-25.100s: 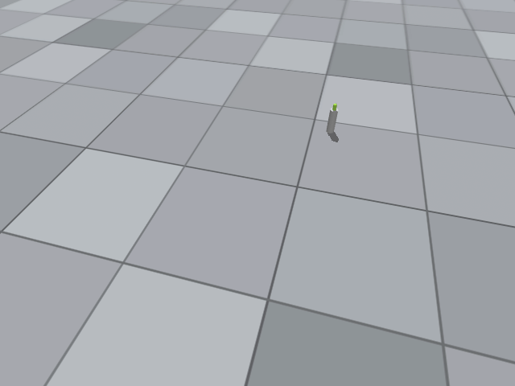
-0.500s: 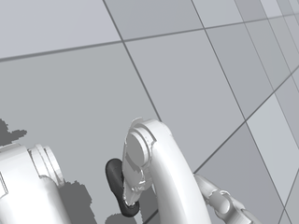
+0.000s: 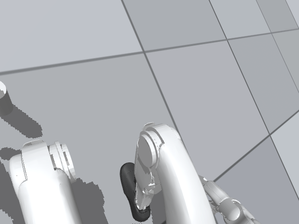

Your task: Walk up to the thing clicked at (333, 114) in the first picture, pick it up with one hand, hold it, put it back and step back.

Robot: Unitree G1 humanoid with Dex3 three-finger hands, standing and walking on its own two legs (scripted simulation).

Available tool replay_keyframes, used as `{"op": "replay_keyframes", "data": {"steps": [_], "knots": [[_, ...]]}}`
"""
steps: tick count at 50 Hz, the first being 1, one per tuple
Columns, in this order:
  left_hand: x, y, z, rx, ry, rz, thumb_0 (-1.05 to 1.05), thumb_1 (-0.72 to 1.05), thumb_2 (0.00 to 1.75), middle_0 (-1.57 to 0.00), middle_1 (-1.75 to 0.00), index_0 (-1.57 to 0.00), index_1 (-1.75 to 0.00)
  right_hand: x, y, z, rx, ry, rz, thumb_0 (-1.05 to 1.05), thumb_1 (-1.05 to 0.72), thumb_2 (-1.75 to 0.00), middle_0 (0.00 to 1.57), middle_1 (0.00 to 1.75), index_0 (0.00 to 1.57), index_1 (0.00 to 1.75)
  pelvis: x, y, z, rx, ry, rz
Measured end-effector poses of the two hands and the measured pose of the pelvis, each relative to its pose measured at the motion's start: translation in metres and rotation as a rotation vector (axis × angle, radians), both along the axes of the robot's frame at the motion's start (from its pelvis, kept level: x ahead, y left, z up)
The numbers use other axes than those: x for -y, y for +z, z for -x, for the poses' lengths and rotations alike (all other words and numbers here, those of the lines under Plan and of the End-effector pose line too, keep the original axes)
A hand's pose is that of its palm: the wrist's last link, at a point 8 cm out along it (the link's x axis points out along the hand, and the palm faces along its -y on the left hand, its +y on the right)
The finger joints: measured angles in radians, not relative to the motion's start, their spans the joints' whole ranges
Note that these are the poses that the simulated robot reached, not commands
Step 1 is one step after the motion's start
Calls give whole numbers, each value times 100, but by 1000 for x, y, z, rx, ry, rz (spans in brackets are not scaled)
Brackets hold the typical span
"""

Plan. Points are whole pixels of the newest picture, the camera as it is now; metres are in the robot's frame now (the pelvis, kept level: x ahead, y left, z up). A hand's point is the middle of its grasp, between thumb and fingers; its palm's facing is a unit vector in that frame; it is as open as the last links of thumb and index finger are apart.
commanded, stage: rise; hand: left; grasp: from the side
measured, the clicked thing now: out of the picture +0.45 +0.29 -0.20
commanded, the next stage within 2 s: home in 0.10 s
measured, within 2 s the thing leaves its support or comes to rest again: neither
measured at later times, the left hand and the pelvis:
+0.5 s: hand out of the picture +0.33 +0.41 +0.03, palm faces +0.33 -0.80 -0.50, open 17.1 cm; pelvis +0.01 -0.01 +0.09, yaw +8 degrees
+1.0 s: hand out of the picture +0.25 +0.30 +0.22, palm faces +0.36 -0.84 -0.40, open 17.0 cm; pelvis +0.06 -0.01 +0.33, yaw +14 degrees
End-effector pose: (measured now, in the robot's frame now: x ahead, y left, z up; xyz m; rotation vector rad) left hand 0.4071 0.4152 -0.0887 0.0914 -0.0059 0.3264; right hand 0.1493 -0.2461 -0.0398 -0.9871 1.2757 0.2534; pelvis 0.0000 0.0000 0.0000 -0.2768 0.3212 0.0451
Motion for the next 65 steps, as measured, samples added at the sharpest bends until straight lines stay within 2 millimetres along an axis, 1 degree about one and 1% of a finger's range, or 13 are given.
{"op": "replay_keyframes", "data": {"steps": [4, 9, 12, 19, 22, 25, 29, 33, 42, 45, 49, 57, 65], "knots": [[4, 4, 17, -146, -74, -18, -1, -47, 5, -9, -5, -10, -4, 1, -5, -4, 42, -67, -54, 0, -89, -90, 21, 30, 21, 30, 1, 4, 1, -24, 7, -17], [6, 10, 40, -306, -66, -33, -1, -50, 6, -9, -6, -9, -6, -5, -7, -8, 68, -175, -120, 0, -91, -91, 21, 30, 21, 30, 4, 17, 1, -76, 20, -45], [-5, 34, 51, -348, -11, -82, -1, -53, 7, -10, -7, -10, -7, -8, -3, -13, 88, -228, -155, 0, -93, -91, 21, 30, 21, 30, 7, 28, -1, -114, 33, -62], [-48, 114, 77, -437, 181, -215, -1, -49, 11, -9, -8, -9, -8, -5, 2, -20, 102, -332, -214, 0, -92, -91, 21, 30, 20, 30, 10, 56, -6, -199, 57, -92], [-47, 137, 94, -504, 216, -243, -1, -48, 11, -8, -7, -8, -8, -3, 6, -23, 101, -376, -244, 0, -91, -91, 21, 30, 20, 30, 9, 71, -8, -234, 65, -107], [-30, 150, 111, -579, 208, -244, -1, -48, 10, -7, -7, -7, -7, -5, 17, -30, 104, -410, -280, 0, -90, -90, 21, 30, 20, 30, 9, 92, -11, -257, 73, -122], [8, 170, 133, -649, 176, -213, -1, -47, 10, -7, -7, -7, -7, -10, 48, -46, 141, -438, -325, 0, -90, -90, 21, 30, 20, 30, 11, 129, -14, -264, 84, -140], [37, 200, 153, -699, 176, -168, -1, -44, 12, -8, -7, -8, -8, -17, 95, -67, 208, -432, -355, 0, -90, -90, 21, 30, 20, 30, 15, 174, -21, -256, 101, -156], [55, 287, 178, -767, 269, -99, -1, -44, 12, -8, -7, -8, -8, -24, 208, -116, 403, -377, -387, 0, -89, -90, 21, 30, 20, 30, 15, 264, -46, -194, 140, -174], [63, 311, 183, -791, 276, -74, -1, -45, 11, -8, -7, -8, -7, -26, 240, -125, 457, -368, -403, 0, -89, -90, 21, 30, 20, 30, 11, 289, -54, -158, 153, -181], [78, 341, 189, -812, 265, -33, -1, -46, 11, -7, -7, -7, -7, -30, 278, -130, 502, -368, -421, 0, -89, -90, 21, 30, 20, 30, 7, 321, -63, -108, 168, -192], [109, 399, 205, -819, 236, 29, -1, -48, 9, -7, -6, -7, -6, -44, 336, -127, 555, -383, -453, 0, -89, -90, 21, 30, 20, 30, -3, 372, -79, -1, 195, -215], [133, 457, 221, -776, 202, 31, -1, -49, 8, -7, -6, -7, -6, -62, 370, -133, 636, -392, -522, 1, -89, -90, 21, 30, 20, 30, -12, 402, -91, 87, 209, -237]]}}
